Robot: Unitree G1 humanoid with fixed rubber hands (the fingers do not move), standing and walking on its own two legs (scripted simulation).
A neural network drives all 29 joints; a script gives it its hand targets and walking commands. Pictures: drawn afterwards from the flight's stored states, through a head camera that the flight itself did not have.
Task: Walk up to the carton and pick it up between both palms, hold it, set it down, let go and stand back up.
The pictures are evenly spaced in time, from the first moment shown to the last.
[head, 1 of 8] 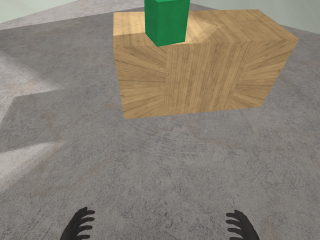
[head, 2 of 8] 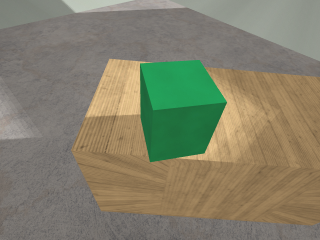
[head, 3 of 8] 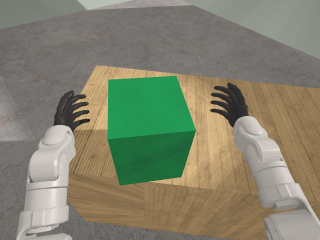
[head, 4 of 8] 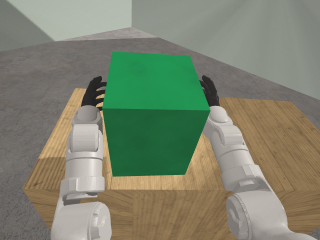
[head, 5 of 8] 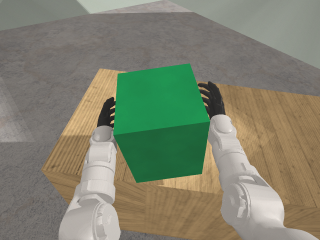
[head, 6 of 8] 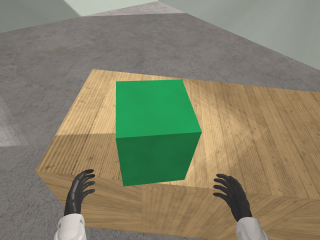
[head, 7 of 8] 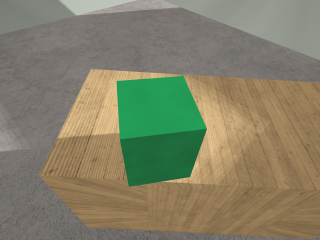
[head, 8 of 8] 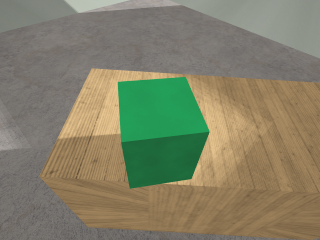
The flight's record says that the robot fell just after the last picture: no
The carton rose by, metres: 0.21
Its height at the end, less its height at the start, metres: +0.00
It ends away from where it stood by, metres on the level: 0.02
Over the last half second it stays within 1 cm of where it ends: yes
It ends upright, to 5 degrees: yes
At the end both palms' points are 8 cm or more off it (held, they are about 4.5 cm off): yes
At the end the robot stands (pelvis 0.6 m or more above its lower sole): yes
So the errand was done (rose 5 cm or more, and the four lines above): yes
